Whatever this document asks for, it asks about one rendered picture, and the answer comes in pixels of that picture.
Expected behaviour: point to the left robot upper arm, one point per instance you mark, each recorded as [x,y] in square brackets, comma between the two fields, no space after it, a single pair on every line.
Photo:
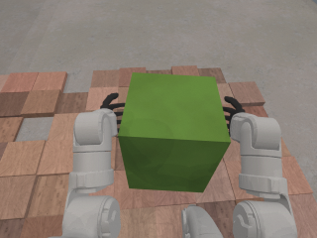
[92,216]

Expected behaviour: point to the robot right thigh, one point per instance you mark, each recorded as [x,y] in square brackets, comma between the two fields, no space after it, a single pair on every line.
[198,223]

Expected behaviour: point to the right robot upper arm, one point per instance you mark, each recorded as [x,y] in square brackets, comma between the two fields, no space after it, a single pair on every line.
[262,219]

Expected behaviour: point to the left robot forearm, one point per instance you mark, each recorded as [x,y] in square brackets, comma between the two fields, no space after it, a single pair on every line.
[92,146]

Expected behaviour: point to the carton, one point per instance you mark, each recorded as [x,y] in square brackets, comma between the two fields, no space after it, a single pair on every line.
[173,133]

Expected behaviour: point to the right robot forearm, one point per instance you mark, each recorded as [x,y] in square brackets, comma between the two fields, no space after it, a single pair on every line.
[261,153]

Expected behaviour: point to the robot right hand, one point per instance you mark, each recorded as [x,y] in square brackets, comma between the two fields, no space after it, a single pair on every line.
[238,109]

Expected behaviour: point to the robot left hand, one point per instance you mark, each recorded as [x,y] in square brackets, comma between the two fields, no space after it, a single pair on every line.
[106,104]

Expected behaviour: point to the robot right shin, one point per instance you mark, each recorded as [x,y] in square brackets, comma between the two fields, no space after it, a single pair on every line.
[188,234]

